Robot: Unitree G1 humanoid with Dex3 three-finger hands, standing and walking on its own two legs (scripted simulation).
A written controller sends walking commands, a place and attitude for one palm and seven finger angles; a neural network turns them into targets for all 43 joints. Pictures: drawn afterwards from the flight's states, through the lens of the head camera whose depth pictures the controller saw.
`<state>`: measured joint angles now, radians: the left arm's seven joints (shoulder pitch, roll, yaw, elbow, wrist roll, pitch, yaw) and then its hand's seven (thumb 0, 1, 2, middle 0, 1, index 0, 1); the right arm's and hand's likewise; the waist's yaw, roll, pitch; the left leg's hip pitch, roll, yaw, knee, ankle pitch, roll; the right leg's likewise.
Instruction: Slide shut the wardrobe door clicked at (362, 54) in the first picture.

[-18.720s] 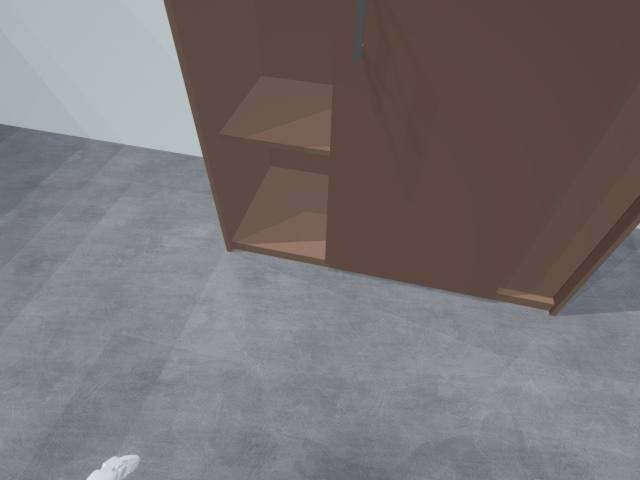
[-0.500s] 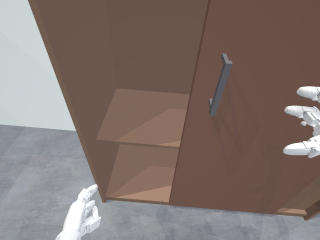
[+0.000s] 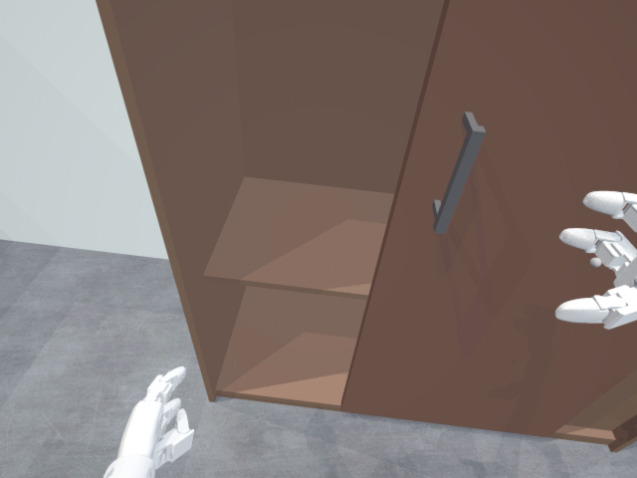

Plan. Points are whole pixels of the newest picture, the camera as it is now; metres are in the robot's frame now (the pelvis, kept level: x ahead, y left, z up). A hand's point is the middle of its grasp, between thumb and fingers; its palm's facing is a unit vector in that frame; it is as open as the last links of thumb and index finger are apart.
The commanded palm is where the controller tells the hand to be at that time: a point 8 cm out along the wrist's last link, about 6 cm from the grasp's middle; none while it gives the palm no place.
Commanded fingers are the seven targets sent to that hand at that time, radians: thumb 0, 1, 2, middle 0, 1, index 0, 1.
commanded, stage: move the hooked fingers beside the handle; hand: right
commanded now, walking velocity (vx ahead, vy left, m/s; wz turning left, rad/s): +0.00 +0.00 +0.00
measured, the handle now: (453, 176) +0.47 -0.19 +0.18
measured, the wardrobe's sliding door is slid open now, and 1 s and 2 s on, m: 0.40 0.40 0.40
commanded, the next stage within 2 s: none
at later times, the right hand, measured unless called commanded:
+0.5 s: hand (566, 238) +0.32 -0.27 +0.20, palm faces +0.20 +0.98 -0.03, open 14.0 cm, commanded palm +0.28 -0.31 +0.20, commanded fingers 0.00 0.50 -0.30 0.30 1.20 0.30 1.20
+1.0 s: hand (522, 217) +0.36 -0.24 +0.20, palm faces +0.17 +0.99 -0.03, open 14.0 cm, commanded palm +0.33 -0.29 +0.19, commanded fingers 0.00 0.50 -0.30 0.30 1.20 0.30 1.20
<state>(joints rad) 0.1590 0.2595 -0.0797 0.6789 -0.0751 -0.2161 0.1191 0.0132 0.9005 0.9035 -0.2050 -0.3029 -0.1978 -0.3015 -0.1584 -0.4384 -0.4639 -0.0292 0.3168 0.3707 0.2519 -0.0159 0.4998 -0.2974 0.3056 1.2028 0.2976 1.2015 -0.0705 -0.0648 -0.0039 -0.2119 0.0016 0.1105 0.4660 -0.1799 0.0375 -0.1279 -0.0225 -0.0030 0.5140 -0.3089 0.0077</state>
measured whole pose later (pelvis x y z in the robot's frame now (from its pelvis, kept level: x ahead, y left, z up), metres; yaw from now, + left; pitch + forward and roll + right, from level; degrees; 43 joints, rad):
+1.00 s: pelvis +0.00 -0.01 +0.00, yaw +0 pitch -2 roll +0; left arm 0.18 0.25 -0.08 0.69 -0.07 -0.17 0.12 0.01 0.90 0.90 -0.21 -0.30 -0.20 -0.30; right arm -0.43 -0.36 -0.31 0.24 0.22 0.30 0.13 -0.02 0.50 -0.30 0.31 1.20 0.30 1.20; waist -0.04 -0.05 -0.01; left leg -0.25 0.01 0.10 0.44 -0.16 0.03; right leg -0.16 -0.01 -0.01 0.49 -0.29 0.00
